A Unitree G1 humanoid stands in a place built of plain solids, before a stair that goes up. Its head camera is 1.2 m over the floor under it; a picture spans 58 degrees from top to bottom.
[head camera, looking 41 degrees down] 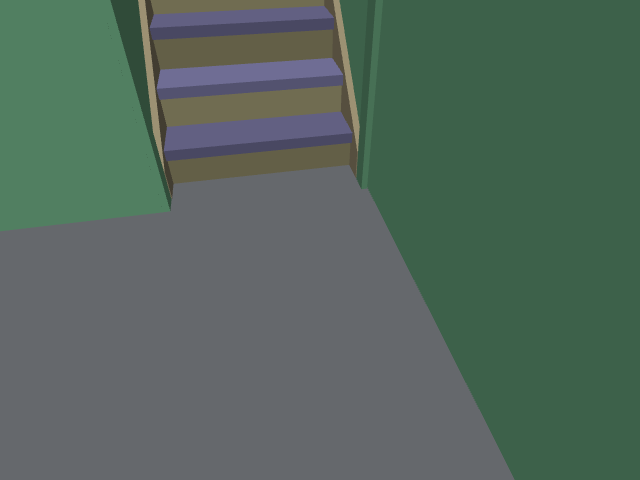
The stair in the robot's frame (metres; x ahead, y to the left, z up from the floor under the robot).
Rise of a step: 0.21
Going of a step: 0.22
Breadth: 0.90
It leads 11 degrees to the left of straight ahead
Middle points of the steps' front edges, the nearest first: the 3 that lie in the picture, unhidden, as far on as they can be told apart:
1.87 0.28 0.20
2.08 0.32 0.40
2.30 0.37 0.61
